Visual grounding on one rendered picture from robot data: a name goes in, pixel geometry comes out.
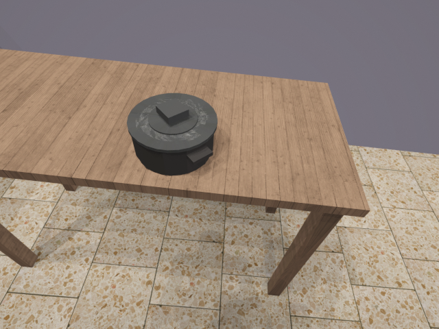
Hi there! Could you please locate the knob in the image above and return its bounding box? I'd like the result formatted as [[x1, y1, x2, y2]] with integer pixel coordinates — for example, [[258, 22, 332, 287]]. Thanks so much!
[[156, 98, 189, 124]]

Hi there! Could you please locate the lid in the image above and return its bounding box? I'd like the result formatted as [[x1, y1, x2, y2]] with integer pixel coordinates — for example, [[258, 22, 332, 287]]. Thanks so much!
[[127, 93, 217, 153]]

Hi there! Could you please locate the pot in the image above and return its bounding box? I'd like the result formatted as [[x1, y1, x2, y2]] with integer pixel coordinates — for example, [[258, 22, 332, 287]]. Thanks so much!
[[132, 135, 214, 175]]

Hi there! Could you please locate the table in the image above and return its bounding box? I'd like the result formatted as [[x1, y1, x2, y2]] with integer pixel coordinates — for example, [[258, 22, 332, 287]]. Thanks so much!
[[0, 49, 370, 296]]

